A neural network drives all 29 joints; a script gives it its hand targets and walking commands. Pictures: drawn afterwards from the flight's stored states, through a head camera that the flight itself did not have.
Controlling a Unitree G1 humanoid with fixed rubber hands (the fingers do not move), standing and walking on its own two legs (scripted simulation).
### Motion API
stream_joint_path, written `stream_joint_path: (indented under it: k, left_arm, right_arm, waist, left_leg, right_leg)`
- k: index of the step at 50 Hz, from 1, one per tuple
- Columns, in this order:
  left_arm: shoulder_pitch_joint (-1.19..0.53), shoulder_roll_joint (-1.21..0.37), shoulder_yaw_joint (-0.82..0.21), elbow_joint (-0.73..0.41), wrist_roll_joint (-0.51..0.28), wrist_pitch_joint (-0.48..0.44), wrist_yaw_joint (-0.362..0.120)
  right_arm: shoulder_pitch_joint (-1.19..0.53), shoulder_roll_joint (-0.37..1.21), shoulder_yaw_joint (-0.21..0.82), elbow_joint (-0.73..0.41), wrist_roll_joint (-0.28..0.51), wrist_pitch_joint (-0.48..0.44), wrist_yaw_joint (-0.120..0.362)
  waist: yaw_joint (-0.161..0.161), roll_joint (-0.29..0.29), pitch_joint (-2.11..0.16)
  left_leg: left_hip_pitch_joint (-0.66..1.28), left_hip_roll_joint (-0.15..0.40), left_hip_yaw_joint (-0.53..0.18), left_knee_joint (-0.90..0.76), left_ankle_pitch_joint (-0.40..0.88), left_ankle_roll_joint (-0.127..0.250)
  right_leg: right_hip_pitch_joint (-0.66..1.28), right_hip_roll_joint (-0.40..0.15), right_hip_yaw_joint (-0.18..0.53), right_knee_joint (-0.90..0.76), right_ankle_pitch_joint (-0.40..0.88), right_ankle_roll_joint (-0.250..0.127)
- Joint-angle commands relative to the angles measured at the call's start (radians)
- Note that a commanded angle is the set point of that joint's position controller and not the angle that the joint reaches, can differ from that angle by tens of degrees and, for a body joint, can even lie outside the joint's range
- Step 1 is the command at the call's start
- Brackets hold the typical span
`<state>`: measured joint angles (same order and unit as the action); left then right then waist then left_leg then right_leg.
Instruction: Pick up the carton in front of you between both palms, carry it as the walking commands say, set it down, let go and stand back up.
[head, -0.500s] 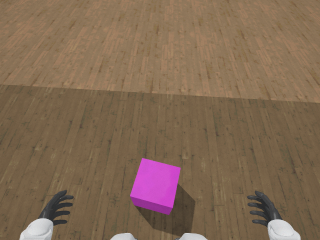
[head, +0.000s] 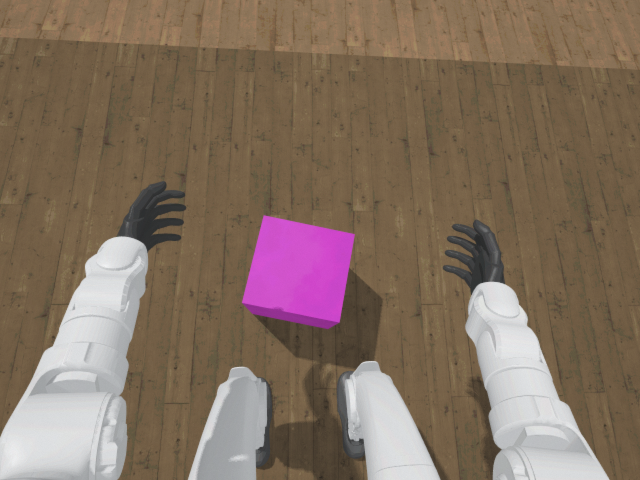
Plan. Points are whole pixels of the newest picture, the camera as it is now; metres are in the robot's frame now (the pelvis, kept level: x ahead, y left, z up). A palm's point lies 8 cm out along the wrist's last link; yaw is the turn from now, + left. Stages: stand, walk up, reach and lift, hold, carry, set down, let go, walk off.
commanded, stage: reach and lift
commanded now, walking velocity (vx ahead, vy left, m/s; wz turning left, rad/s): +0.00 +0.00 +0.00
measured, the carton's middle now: (298, 277) +0.44 +0.00 -0.55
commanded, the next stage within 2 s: none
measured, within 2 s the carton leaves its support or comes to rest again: leaves its support in 2.00 s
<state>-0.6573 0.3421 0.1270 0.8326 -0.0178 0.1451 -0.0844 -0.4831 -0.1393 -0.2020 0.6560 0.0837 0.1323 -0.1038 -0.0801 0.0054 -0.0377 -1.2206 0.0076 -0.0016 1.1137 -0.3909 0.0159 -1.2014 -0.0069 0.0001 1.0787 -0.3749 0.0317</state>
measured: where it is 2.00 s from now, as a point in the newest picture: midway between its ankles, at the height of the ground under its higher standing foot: (306, 433)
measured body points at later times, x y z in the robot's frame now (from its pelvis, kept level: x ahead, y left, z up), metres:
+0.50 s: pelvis -0.03 +0.01 -0.08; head +0.27 +0.03 +0.26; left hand +0.51 +0.18 -0.20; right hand +0.42 -0.20 -0.20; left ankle +0.06 +0.11 -0.64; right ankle +0.06 -0.14 -0.64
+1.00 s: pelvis -0.07 -0.01 -0.26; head +0.28 +0.01 +0.01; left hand +0.49 +0.18 -0.44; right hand +0.41 -0.20 -0.44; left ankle +0.06 +0.11 -0.64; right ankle +0.06 -0.14 -0.64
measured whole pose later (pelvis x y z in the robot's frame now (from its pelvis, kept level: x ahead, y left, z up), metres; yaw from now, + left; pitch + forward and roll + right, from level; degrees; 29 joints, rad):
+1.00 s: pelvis -0.07 -0.01 -0.26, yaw -3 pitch +42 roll -4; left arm -1.34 0.49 -0.01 1.15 -0.18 0.06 0.00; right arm -1.13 -0.14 -0.19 0.90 0.22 0.04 -0.21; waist -0.08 -0.02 0.18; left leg -2.26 0.01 -0.04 2.01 -0.49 0.01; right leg -2.23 0.02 -0.02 1.97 -0.48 0.04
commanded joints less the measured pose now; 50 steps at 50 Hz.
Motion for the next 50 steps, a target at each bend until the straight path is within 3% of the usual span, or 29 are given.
stream_joint_path:
  k: [1, 5, 9, 15, 22, 26, 32, 39, 45, 50]
  left_arm:
    - [-0.463, 0.171, 0.041, 0.023, 0.01, 0.016, -0.01]
    - [-0.687, 0.187, 0.052, 0.115, 0.026, 0.044, -0.036]
    - [-0.83, 0.207, 0.064, 0.167, 0.054, 0.047, -0.045]
    - [-0.804, 0.146, 0.096, 0.213, 0.125, 0.016, -0.028]
    - [-0.718, 0.06, 0.099, 0.203, 0.115, -0.058, 0.021]
    - [-0.692, 0.065, 0.063, 0.172, 0.077, -0.09, 0.058]
    - [-0.706, 0.148, -0.037, 0.076, -0.04, -0.127, 0.108]
    - [-0.825, 0.235, -0.081, 0.016, -0.123, -0.122, 0.106]
    - [-0.932, 0.245, -0.118, 0.204, -0.16, -0.101, 0.089]
    - [-1.037, 0.278, -0.155, 0.323, -0.194, -0.122, 0.084]
  right_arm:
    - [-0.366, -0.065, -0.06, -0.075, 0.003, 0.025, -0.03]
    - [-0.568, -0.03, -0.109, -0.049, -0.017, 0.059, -0.055]
    - [-0.654, -0.007, -0.165, -0.023, -0.056, 0.066, -0.076]
    - [-0.599, 0.027, -0.243, -0.009, -0.124, 0.025, -0.051]
    - [-0.556, 0.038, -0.257, 0.051, -0.137, -0.078, -0.008]
    - [-0.509, 0.021, -0.223, 0.085, -0.092, -0.115, -0.011]
    - [-0.53, -0.042, -0.075, 0.023, 0.052, -0.151, -0.052]
    - [-0.646, -0.088, -0.003, -0.004, 0.14, -0.126, -0.094]
    - [-0.805, -0.077, 0.007, 0.137, 0.142, -0.102, -0.111]
    - [-0.924, -0.119, -0.007, 0.234, 0.134, -0.119, -0.112]
  waist:
    - [-0.014, 0.083, -0.69]
    - [-0.04, 0.084, -0.701]
    - [-0.064, 0.113, -0.818]
    - [-0.071, 0.162, -0.856]
    - [-0.052, 0.165, -0.823]
    - [-0.038, 0.161, -0.924]
    - [-0.004, 0.146, -1.16]
    - [-0.009, 0.167, -1.166]
    - [-0.004, 0.129, -0.869]
    - [-0.015, 0.088, -0.789]
  left_leg:
    - [0.35, -0.055, -0.031, -0.089, 0.137, -0.02]
    - [0.26, -0.058, -0.022, -0.08, -0.065, -0.012]
    - [0.284, -0.057, -0.038, -0.065, -0.084, -0.015]
    - [0.283, -0.067, -0.06, -0.019, 0.086, -0.019]
    - [0.078, -0.061, -0.067, 0.175, 0.295, -0.021]
    - [0.001, -0.057, -0.074, 0.323, 0.407, -0.021]
    - [-0.046, -0.049, -0.066, 0.524, 0.508, -0.012]
    - [-0.13, -0.032, -0.034, 0.65, 0.293, -0.017]
    - [-0.414, 0.003, -0.038, 0.686, -0.059, -0.005]
    - [-0.488, 0.02, -0.052, 0.762, -0.09, 0.001]
  right_leg:
    - [0.088, 0.056, -0.048, -0.07, 0.111, 0.035]
    - [0.04, 0.056, -0.075, -0.044, -0.045, 0.039]
    - [-0.002, 0.06, -0.094, -0.007, -0.026, 0.041]
    - [-0.126, 0.067, -0.11, 0.042, 0.07, 0.041]
    - [-0.375, 0.08, -0.107, 0.212, 0.172, 0.047]
    - [-0.446, 0.085, -0.096, 0.34, 0.259, 0.051]
    - [-0.429, 0.085, -0.081, 0.533, 0.405, 0.048]
    - [-0.449, 0.075, -0.094, 0.663, 0.248, 0.043]
    - [-0.52, 0.042, -0.075, 0.724, -0.013, 0.037]
    - [-0.514, 0.029, -0.059, 0.801, -0.023, 0.036]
